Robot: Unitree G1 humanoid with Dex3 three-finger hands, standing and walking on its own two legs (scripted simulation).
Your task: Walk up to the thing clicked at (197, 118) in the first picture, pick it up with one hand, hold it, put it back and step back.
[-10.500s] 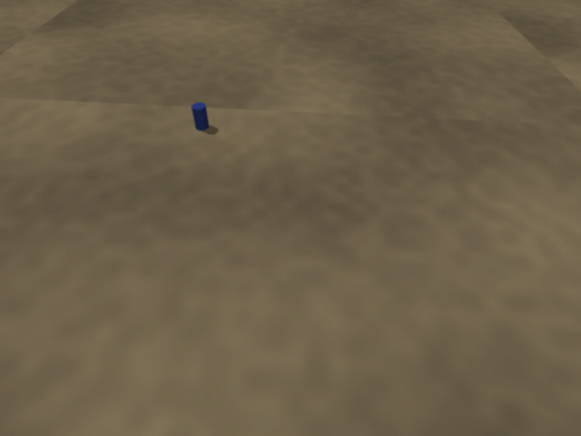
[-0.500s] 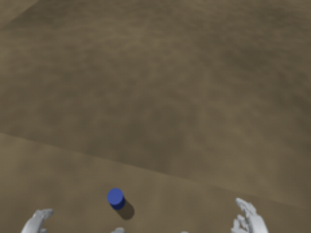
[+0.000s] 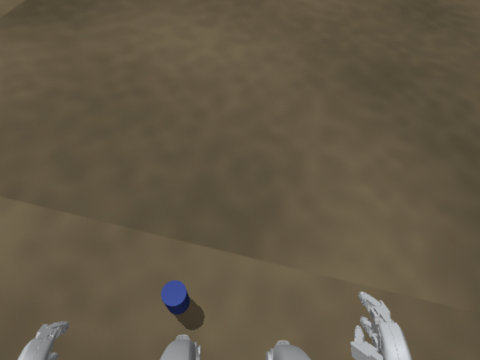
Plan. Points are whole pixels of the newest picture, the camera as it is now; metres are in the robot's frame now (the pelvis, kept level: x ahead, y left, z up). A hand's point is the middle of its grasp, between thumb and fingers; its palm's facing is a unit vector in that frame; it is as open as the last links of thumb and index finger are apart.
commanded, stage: go down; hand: left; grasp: from the side
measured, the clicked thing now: (176, 298) +0.37 +0.18 -0.62
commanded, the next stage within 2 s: none
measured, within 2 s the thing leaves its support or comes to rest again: neither
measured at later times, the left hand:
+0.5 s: hand (87, 316) +0.24 +0.29 -0.18, palm faces -0.15 -0.84 -0.52, open 16.0 cm
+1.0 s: hand (90, 295) +0.29 +0.31 -0.23, palm faces -0.11 -0.83 -0.55, open 15.1 cm
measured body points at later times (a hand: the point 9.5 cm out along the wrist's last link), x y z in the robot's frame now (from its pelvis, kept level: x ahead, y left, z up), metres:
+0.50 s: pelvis -0.04 +0.00 -0.09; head +0.10 +0.02 +0.34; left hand +0.24 +0.34 -0.15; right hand +0.13 -0.27 -0.18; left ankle +0.01 +0.12 -0.66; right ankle +0.00 -0.14 -0.66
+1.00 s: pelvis -0.07 +0.00 -0.16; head +0.10 +0.03 +0.26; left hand +0.29 +0.36 -0.20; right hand +0.09 -0.27 -0.27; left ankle +0.01 +0.12 -0.66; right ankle +0.00 -0.14 -0.66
